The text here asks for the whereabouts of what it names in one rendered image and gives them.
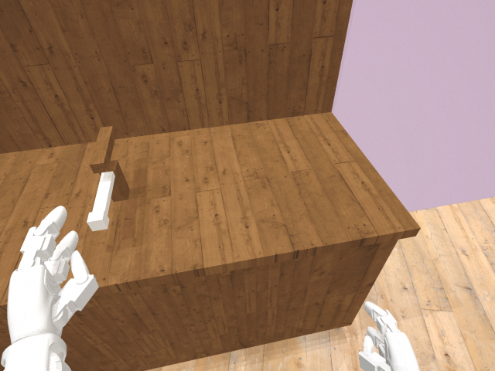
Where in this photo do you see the left robot hand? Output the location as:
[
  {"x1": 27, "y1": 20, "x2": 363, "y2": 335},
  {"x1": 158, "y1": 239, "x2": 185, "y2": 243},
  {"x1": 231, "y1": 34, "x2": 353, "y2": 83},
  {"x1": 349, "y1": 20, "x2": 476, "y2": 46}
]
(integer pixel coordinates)
[{"x1": 7, "y1": 206, "x2": 99, "y2": 344}]

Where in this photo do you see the tap lever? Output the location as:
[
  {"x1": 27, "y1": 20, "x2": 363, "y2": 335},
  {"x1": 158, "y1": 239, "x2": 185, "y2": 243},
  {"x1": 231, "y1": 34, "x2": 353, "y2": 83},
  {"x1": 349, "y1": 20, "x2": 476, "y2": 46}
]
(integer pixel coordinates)
[{"x1": 87, "y1": 171, "x2": 115, "y2": 231}]

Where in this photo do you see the counter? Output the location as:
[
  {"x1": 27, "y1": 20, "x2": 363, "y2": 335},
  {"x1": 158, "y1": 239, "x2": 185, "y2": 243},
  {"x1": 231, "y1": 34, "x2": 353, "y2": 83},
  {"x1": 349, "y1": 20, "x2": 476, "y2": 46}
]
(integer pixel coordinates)
[{"x1": 0, "y1": 0, "x2": 421, "y2": 371}]

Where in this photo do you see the robot left forearm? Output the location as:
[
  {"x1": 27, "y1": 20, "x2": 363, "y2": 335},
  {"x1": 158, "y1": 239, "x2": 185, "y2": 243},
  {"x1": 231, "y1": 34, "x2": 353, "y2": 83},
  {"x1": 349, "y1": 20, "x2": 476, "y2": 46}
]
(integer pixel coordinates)
[{"x1": 1, "y1": 332, "x2": 71, "y2": 371}]

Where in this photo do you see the right robot hand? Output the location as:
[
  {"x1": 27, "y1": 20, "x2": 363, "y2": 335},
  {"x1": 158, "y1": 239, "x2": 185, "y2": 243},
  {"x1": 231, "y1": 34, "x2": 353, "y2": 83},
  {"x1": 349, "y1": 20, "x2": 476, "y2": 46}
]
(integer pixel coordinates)
[{"x1": 359, "y1": 301, "x2": 420, "y2": 371}]

